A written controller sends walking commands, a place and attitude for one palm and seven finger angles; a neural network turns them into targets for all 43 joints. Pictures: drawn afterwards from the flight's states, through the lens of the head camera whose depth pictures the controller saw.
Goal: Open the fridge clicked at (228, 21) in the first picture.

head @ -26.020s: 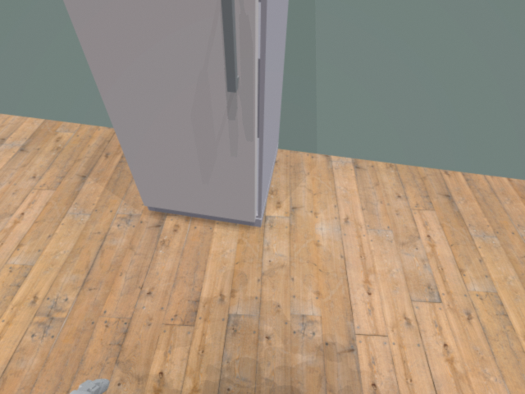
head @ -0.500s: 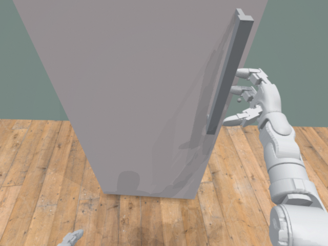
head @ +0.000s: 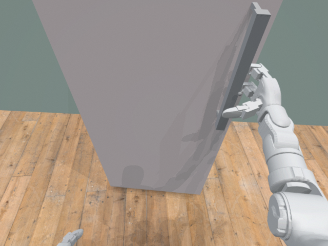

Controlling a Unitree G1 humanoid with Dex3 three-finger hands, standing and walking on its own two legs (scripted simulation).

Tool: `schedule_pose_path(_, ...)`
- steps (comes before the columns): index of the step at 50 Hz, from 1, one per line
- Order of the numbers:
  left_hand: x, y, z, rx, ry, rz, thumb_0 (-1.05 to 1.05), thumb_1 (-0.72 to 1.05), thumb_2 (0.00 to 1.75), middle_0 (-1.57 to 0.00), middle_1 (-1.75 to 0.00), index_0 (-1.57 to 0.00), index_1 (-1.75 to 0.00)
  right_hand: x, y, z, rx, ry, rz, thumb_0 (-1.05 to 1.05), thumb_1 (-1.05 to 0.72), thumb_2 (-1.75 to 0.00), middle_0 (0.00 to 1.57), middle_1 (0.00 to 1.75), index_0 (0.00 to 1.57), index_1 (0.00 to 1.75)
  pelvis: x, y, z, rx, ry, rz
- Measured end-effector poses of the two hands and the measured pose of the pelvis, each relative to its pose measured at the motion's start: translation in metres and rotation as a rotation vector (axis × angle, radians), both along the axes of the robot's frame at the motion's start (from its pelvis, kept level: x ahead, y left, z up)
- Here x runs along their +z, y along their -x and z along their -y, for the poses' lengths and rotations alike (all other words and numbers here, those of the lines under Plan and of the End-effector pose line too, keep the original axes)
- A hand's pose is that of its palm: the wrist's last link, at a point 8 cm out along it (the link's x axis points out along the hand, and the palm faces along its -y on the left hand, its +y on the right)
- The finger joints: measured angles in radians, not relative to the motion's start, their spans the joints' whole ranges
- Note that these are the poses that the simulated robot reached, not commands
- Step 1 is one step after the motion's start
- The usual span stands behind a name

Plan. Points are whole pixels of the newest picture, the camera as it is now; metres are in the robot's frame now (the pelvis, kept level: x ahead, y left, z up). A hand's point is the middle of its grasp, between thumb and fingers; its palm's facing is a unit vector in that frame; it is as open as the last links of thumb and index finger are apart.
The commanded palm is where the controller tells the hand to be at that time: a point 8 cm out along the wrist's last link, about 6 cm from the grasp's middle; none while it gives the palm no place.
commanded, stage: slide the fingers in behind the handle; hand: right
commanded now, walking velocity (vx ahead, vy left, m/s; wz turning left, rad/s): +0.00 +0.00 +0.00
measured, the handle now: (234, 78) +0.49 -0.12 +0.18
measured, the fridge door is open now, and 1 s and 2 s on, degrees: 3 2 2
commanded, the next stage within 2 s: grip the handle and tug to test in 0.96 s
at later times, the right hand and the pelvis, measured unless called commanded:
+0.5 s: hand (235, 94) +0.45 -0.12 +0.17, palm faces -0.07 +1.00 +0.01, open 14.0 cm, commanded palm +0.42 -0.16 +0.17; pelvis +0.01 +0.00 +0.00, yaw +1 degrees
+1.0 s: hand (228, 92) +0.45 -0.10 +0.16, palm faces -0.07 +1.00 +0.00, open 14.0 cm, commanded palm +0.43 -0.16 +0.17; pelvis +0.01 +0.00 +0.00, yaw +1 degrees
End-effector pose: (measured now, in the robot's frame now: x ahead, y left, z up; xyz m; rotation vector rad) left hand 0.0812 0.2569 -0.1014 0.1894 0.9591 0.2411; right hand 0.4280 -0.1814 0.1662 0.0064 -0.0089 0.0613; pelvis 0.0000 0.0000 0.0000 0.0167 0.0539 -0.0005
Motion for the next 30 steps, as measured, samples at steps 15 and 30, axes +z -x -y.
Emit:
schedule_pose_path(15,-0.001,0.004,0.001,0.033,0.013,-0.016,0.01,0.91,0.9,-0.21,-0.3,-0.2,-0.3,-0.005,-0.006,-0.004,-0.005,-0.006,0.001,-0.02,0.5,-0.3,0.31,1.21,0.3,1.2,0.001,-0.01,0.001,0.018,0.002,-0.004)
schedule_pose_path(30,0.007,-0.039,0.014,-0.025,0.027,0.067,0.01,0.91,0.9,-0.21,-0.3,-0.2,-0.3,-0.002,0.002,-0.015,0.009,-0.009,0.008,-0.02,0.5,-0.3,0.3,1.2,0.3,1.2,0.002,-0.015,0.006,0.01,0.002,0.01)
